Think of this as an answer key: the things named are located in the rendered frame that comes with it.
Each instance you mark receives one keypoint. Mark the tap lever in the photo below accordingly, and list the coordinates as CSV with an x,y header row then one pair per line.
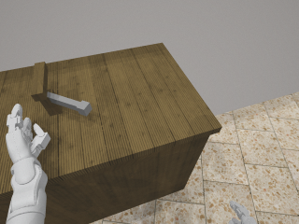
x,y
83,107

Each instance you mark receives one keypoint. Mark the counter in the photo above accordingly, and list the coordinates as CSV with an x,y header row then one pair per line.
x,y
141,141

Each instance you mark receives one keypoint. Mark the robot left forearm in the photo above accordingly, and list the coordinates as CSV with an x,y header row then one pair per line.
x,y
29,200

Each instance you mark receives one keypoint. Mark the robot right hand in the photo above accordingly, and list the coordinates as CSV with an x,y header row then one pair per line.
x,y
243,214

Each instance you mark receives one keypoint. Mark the robot left hand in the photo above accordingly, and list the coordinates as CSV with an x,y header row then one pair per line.
x,y
19,136

